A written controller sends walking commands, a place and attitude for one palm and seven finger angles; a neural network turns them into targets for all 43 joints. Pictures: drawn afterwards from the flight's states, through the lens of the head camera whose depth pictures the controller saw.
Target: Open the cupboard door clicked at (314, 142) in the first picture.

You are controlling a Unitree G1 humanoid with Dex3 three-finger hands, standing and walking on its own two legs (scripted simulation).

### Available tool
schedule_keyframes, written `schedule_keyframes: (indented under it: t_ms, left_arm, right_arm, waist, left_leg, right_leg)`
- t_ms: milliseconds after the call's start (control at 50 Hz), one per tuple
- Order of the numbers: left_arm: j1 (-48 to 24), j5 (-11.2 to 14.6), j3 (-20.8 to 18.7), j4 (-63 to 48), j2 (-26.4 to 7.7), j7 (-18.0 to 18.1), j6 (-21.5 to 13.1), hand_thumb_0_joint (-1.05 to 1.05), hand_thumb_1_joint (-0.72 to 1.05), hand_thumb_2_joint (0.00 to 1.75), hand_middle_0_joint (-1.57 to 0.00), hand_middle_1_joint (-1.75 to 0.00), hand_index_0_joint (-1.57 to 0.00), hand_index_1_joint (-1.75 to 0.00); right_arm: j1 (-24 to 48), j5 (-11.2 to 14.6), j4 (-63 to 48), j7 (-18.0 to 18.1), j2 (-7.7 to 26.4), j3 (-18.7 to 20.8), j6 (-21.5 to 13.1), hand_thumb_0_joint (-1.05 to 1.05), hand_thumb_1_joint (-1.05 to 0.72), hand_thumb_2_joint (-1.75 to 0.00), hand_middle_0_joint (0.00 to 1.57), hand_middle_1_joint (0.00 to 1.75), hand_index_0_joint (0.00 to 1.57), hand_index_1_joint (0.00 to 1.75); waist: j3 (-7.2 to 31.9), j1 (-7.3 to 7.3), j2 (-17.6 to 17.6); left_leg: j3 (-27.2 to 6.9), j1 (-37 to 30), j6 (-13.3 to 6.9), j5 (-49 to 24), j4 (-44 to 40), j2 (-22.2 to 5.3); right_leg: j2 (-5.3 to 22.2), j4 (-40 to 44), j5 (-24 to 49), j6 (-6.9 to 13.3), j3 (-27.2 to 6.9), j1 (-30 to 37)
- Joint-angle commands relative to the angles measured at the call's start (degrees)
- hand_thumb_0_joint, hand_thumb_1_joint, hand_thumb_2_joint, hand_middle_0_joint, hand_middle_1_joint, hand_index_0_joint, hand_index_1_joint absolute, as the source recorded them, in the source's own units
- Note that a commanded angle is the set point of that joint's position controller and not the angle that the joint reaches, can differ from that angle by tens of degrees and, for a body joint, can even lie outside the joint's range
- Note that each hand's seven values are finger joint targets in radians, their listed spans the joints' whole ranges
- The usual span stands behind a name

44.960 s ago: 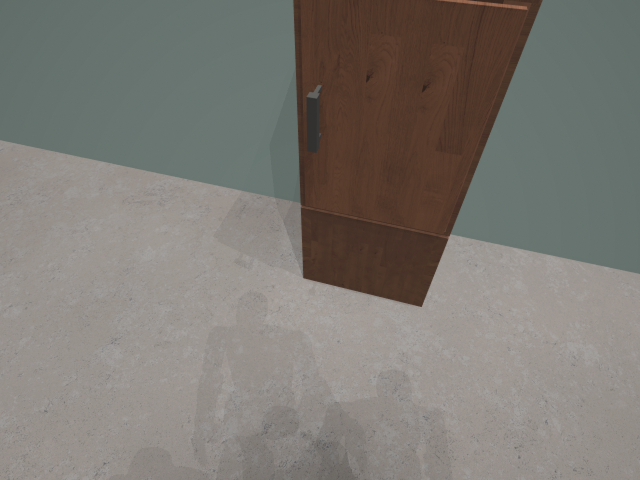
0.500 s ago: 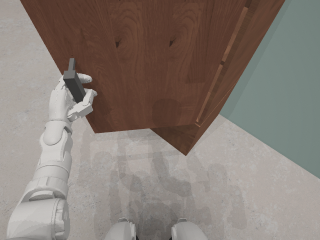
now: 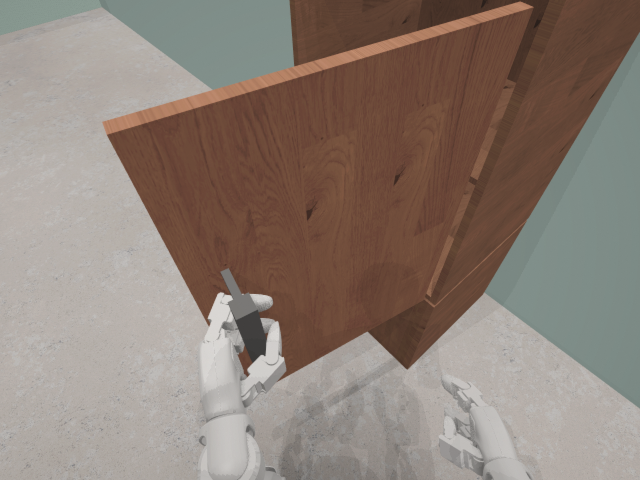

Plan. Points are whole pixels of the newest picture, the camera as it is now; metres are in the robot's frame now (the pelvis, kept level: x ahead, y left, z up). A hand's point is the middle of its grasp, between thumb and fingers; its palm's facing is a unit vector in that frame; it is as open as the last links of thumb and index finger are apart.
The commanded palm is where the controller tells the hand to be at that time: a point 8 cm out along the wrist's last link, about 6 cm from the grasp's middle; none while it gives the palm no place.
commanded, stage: pull the door open along its arc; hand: left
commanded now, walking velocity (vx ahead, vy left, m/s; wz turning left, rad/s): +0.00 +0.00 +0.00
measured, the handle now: (245, 321) +0.30 +0.11 +0.04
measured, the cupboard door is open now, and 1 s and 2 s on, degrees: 78 81 84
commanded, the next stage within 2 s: open thumb and fingers to let go in 0.08 s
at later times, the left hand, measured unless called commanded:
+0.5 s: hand (291, 373) +0.24 +0.05 +0.05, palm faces +0.33 -0.94 -0.02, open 8.5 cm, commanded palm +0.19 +0.11 +0.05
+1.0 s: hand (284, 372) +0.24 +0.06 +0.05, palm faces +0.25 -0.97 +0.00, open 15.0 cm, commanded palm +0.20 +0.11 +0.05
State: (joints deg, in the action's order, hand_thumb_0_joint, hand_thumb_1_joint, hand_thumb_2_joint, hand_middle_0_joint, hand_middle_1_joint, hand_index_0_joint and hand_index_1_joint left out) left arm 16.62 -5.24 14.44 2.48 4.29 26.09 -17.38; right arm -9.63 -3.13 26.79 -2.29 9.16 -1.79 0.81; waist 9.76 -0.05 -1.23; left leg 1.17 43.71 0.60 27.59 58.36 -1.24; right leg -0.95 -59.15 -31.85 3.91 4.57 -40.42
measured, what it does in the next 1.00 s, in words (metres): stands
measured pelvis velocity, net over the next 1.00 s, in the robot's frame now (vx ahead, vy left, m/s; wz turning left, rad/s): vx -0.02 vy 0.00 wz -0.02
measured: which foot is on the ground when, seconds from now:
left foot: down 0.00-1.00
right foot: down 0.00-1.00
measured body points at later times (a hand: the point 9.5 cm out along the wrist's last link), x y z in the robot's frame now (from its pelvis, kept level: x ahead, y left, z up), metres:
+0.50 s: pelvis -0.01 -0.04 +0.00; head +0.03 -0.08 +0.44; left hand +0.21 +0.10 +0.05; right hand +0.15 -0.27 -0.11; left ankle +0.01 +0.13 -0.67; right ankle -0.03 -0.07 -0.67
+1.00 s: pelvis -0.02 +0.00 -0.01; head +0.02 -0.03 +0.44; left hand +0.22 +0.11 +0.05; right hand +0.16 -0.22 -0.10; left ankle +0.01 +0.14 -0.67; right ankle -0.03 -0.07 -0.67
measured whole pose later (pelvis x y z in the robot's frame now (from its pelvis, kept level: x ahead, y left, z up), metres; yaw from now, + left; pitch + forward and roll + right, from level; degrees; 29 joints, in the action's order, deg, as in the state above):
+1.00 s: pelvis -0.02 +0.00 -0.01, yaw -1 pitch +13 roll +1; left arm 16.1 -4.3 15.6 3.0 3.8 27.6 -19.1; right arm -11.5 -3.3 29.5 0.1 10.9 -0.9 -2.1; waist 9.4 0.2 -2.3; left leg -3.1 46.0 1.8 26.8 60.2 1.2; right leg -1.8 -61.6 -31.0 4.3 3.7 -43.4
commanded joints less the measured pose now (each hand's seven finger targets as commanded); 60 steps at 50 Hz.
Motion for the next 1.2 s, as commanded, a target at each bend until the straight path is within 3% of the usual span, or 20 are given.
schedule_keyframes:
  t_ms: [0, 20, 40, 120, 160, 200, 340, 460, 560, 600, 700, 740, 760, 780, 960, 1080, 1100, 1120, 1140, 1180]
  left_arm:
    - [8.35, 0.44, -1.40, -17.91, 2.57, 1.36, -3.81, 0.00, 0.90, 0.90, -0.40, -1.35, -0.40, -1.35]
    - [11.18, 1.12, -1.43, -18.05, 2.80, 0.89, -3.45, 0.00, 0.90, 0.90, -0.40, -1.35, -0.40, -1.35]
    - [10.96, 1.60, -0.15, -18.61, 3.82, 0.47, -3.39, 0.00, 0.90, 0.90, -0.40, -1.35, -0.40, -1.35]
    - [3.41, 0.50, 2.15, -17.67, 5.40, 1.36, -3.77, 0.00, 0.90, 0.90, -0.40, -1.35, -0.40, -1.35]
    - [-4.40, 0.16, 0.64, -16.47, 3.58, 2.26, -4.62, 0.00, 0.90, 0.90, -0.40, -1.35, -0.40, -1.35]
    - [-1.44, 0.60, -0.96, -14.47, 2.70, 2.02, -5.33, 0.00, 0.76, 0.84, -0.39, -1.34, -0.39, -1.34]
    - [-2.26, 1.62, -2.23, -14.10, -0.01, -0.89, -6.52, 0.00, 0.27, 0.63, -0.35, -1.28, -0.35, -1.28]
    - [-3.98, 3.56, -5.33, -12.68, -1.93, -1.85, -7.67, 0.00, -0.15, 0.45, -0.32, -1.24, -0.32, -1.24]
    - [-3.23, 4.65, -7.41, -12.45, -2.39, -1.03, -8.36, 0.00, -0.50, 0.30, -0.30, -1.20, -0.30, -1.20]
    - [-4.39, 4.54, -6.91, -12.71, -2.02, -0.83, -8.53, 0.00, -0.50, 0.30, -0.30, -1.20, -0.30, -1.20]
    - [-3.93, 3.73, -4.83, -12.71, -0.55, 0.15, -7.78, 0.00, -0.50, 0.30, -0.26, -0.95, -0.26, -0.95]
    - [-5.39, 3.00, -5.37, -11.83, -1.07, 0.80, -7.48, 0.00, -0.50, 0.30, -0.24, -0.85, -0.24, -0.85]
    - [-4.79, 2.50, -5.11, -12.16, -0.77, 1.08, -7.46, 0.00, -0.50, 0.30, -0.23, -0.80, -0.23, -0.80]
    - [-5.62, 2.08, -3.99, -12.12, 0.11, 1.42, -7.24, 0.00, -0.50, 0.30, -0.22, -0.75, -0.22, -0.75]
    - [-6.70, 0.60, -0.52, -12.07, 3.93, 4.23, -4.57, 0.00, -0.50, 0.30, -0.15, -0.30, -0.15, -0.30]
    - [-7.18, 0.05, 2.10, -12.32, 7.13, 5.31, -2.19, 0.00, -0.50, 0.30, -0.15, -0.30, -0.15, -0.30]
    - [-7.97, -5.92, 13.17, -14.18, -1.32, -6.32, -5.19, 0.00, -0.50, 0.30, -0.15, -0.30, -0.15, -0.30]
    - [-10.07, -3.09, 8.40, -18.55, -5.08, -13.09, -7.74, 0.00, -0.50, 0.30, -0.15, -0.30, -0.15, -0.30]
    - [-8.27, -1.86, 7.54, -19.43, -7.15, -18.03, -9.17, 0.00, -0.50, 0.30, -0.15, -0.30, -0.15, -0.30]
    - [-6.08, 2.88, 7.69, -21.45, -5.74, -24.58, -9.71, 0.00, -0.50, 0.30, -0.15, -0.30, -0.15, -0.30]
  right_arm:
    - [2.02, 0.25, -8.35, 0.80, 5.31, 2.09, -2.86, 0.00, -0.90, -0.90, 0.20, 0.30, 0.20, 0.30]
    - [2.37, 0.39, -8.51, 0.78, 5.16, 1.94, -3.07, 0.00, -0.90, -0.90, 0.20, 0.30, 0.20, 0.30]
    - [2.83, 0.35, -8.54, 0.73, 5.11, 1.65, -3.37, 0.00, -0.90, -0.90, 0.20, 0.30, 0.20, 0.30]
    - [3.27, -0.11, -7.73, 0.77, 5.17, 1.54, -5.22, 0.00, -0.90, -0.90, 0.20, 0.30, 0.20, 0.30]
    - [3.04, -0.47, -6.30, 1.09, 5.62, 1.77, -5.99, 0.00, -0.90, -0.90, 0.20, 0.30, 0.20, 0.30]
    - [2.84, -0.45, -6.18, 1.44, 5.48, 2.08, -6.46, 0.00, -0.90, -0.90, 0.20, 0.30, 0.20, 0.30]
    - [1.30, 0.05, -5.23, 1.93, 6.14, 3.04, -5.89, 0.00, -0.90, -0.90, 0.20, 0.30, 0.20, 0.30]
    - [2.23, 0.14, -4.62, 2.42, 6.40, 3.46, -5.34, 0.00, -0.90, -0.90, 0.20, 0.30, 0.20, 0.30]
    - [2.60, 0.13, -4.47, 2.59, 6.38, 3.71, -5.32, 0.00, -0.90, -0.90, 0.20, 0.30, 0.20, 0.30]
    - [2.38, 0.18, -4.46, 2.59, 6.44, 3.74, -5.40, 0.00, -0.90, -0.90, 0.20, 0.30, 0.20, 0.30]
    - [2.08, 0.17, -5.19, 2.54, 6.52, 3.49, -5.62, 0.00, -0.90, -0.90, 0.20, 0.30, 0.20, 0.30]
    - [2.30, -0.01, -5.01, 2.75, 6.46, 3.51, -5.60, 0.00, -0.90, -0.90, 0.20, 0.30, 0.20, 0.30]
    - [2.42, -0.05, -5.26, 2.74, 6.34, 3.53, -5.54, 0.00, -0.90, -0.90, 0.20, 0.30, 0.20, 0.30]
    - [2.37, -0.02, -5.41, 2.66, 6.25, 3.30, -5.57, 0.00, -0.90, -0.90, 0.20, 0.30, 0.20, 0.30]
    - [3.11, -0.15, -6.56, 2.55, 6.05, 2.67, -5.82, 0.00, -0.90, -0.90, 0.20, 0.30, 0.20, 0.30]
    - [3.98, -0.11, -7.08, 1.93, 6.04, 2.15, -5.66, 0.00, -0.90, -0.90, 0.20, 0.30, 0.20, 0.30]
    - [-0.15, 0.81, -5.95, 1.26, 9.18, 2.43, -5.74, 0.00, -0.90, -0.90, 0.20, 0.30, 0.20, 0.30]
    - [-0.56, 0.96, -7.20, 1.46, 8.51, 3.37, -5.32, 0.00, -0.90, -0.90, 0.20, 0.30, 0.20, 0.30]
    - [0.06, 1.20, -7.99, 1.64, 8.50, 3.29, -5.42, 0.00, -0.90, -0.90, 0.20, 0.30, 0.20, 0.30]
    - [-0.12, 2.22, -10.35, 1.79, 7.89, 3.02, -5.81, 0.00, -0.90, -0.90, 0.20, 0.30, 0.20, 0.30]
  waist:
    - [9.69, -0.99, 3.93]
    - [8.99, -1.37, 4.26]
    - [8.13, -0.69, 4.45]
    - [5.89, 1.27, 5.11]
    - [6.33, 2.61, 5.83]
    - [8.21, 1.35, 7.86]
    - [10.82, 1.16, 10.21]
    - [9.29, 0.89, 10.33]
    - [10.55, 0.30, 9.34]
    - [10.61, 0.52, 8.49]
    - [9.80, 0.81, 8.47]
    - [9.25, 1.03, 10.22]
    - [9.94, 0.40, 8.37]
    - [9.33, 0.71, 7.81]
    - [9.99, 0.32, 5.55]
    - [9.13, 0.02, 3.91]
    - [4.87, 6.39, 6.02]
    - [9.57, 3.95, 3.18]
    - [11.76, 3.14, 1.47]
    - [11.43, 3.00, 0.72]
  left_leg:
    - [-1.47, -9.00, -1.28, -16.69, -5.82, 2.25]
    - [-1.59, -8.51, -1.21, -16.29, -5.75, 2.33]
    - [-1.62, -8.09, -1.23, -15.67, -5.35, 2.43]
    - [-2.68, -5.16, -1.15, -11.76, -2.74, 2.77]
    - [-3.26, -3.32, -1.11, -10.13, -1.09, 2.73]
    - [-3.44, -1.46, -0.87, -9.40, -0.81, 2.99]
    - [-3.58, 1.92, -0.90, -9.78, -0.59, 3.11]
    - [-4.20, 3.83, -1.00, -6.91, -0.18, 3.09]
    - [-4.36, 4.14, -0.93, -7.65, 0.07, 3.22]
    - [-4.19, 3.21, -1.02, -7.75, -0.26, 3.21]
    - [-3.96, 1.41, -1.25, -7.85, -1.21, 3.20]
    - [-3.92, 1.65, -1.36, -7.75, -0.81, 3.16]
    - [-3.75, 1.20, -1.32, -7.88, -1.05, 3.22]
    - [-3.67, 0.47, -1.40, -7.70, -1.43, 3.26]
    - [-3.14, -4.47, -1.77, -8.67, -3.18, 3.07]
    - [-3.77, -6.07, -1.68, -9.63, -4.27, 2.80]
    - [-3.42, -6.13, -2.77, -10.00, -2.48, 2.55]
    - [-3.28, -5.89, -2.97, -11.68, -1.82, 2.73]
    - [-3.04, -6.87, -2.93, -12.52, -1.40, 2.75]
    - [-3.40, -7.46, -2.80, -11.23, -2.13, 2.52]
  right_leg:
    - [0.67, 10.95, 30.54, -2.98, -3.39, 9.91]
    - [0.78, 11.55, 31.10, -3.08, -3.89, 10.56]
    - [1.28, 11.79, 32.29, -3.59, -4.34, 10.13]
    - [2.86, 13.30, 28.79, -4.56, -7.76, 7.22]
    - [3.94, 13.48, 26.97, -5.15, -9.74, 5.31]
    - [4.92, 14.25, 27.12, -5.64, -11.85, 7.85]
    - [7.36, 14.38, 35.25, -7.06, -16.09, 14.27]
    - [7.51, 15.44, 27.25, -6.97, -17.30, 12.73]
    - [7.41, 14.79, 29.42, -7.00, -17.93, 13.85]
    - [6.95, 14.57, 27.65, -6.67, -16.84, 12.65]
    - [5.95, 14.21, 25.14, -6.09, -14.10, 10.32]
    - [5.86, 14.31, 24.12, -6.10, -14.06, 9.63]
    - [5.62, 14.00, 22.95, -5.68, -13.68, 9.47]
    - [5.23, 13.86, 21.82, -5.38, -12.61, 8.45]
    - [1.89, 11.09, 17.19, -3.42, -5.27, 3.74]
    - [0.24, 9.28, 14.54, -2.15, -1.95, 1.56]
    - [1.19, 8.84, 18.47, -2.96, -4.42, -2.88]
    - [1.55, 7.68, 21.51, -2.28, -4.90, 0.46]
    - [1.73, 6.94, 23.41, -2.25, -5.45, 1.71]
    - [1.37, 7.00, 20.61, -2.06, -4.84, 1.65]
